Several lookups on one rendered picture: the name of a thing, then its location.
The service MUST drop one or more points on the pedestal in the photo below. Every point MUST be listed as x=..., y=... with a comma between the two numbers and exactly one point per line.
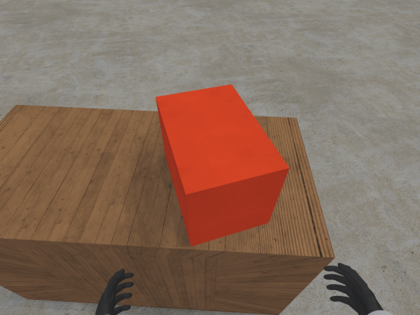
x=86, y=192

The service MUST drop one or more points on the carton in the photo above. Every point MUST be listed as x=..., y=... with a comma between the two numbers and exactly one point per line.
x=227, y=173

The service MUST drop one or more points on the robot left hand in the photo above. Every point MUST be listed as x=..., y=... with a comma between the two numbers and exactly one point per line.
x=109, y=299

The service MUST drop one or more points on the robot right hand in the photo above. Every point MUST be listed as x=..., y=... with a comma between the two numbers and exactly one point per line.
x=361, y=298

